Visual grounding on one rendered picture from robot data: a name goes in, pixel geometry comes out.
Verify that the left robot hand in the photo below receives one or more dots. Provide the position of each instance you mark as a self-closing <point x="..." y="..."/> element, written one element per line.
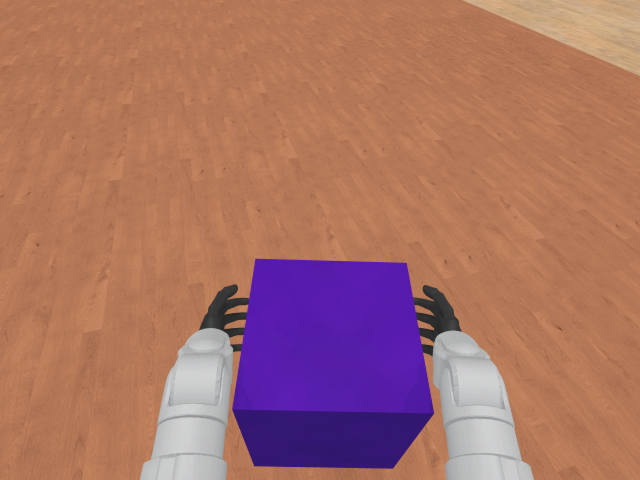
<point x="215" y="317"/>

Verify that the right robot hand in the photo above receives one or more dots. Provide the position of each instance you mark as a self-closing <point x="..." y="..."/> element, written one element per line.
<point x="444" y="319"/>

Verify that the right robot forearm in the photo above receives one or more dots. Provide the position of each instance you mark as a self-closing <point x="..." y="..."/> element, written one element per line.
<point x="477" y="418"/>

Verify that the left robot forearm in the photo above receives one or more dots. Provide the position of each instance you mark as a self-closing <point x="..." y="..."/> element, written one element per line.
<point x="193" y="417"/>

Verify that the carton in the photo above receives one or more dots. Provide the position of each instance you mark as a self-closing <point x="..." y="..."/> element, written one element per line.
<point x="332" y="372"/>

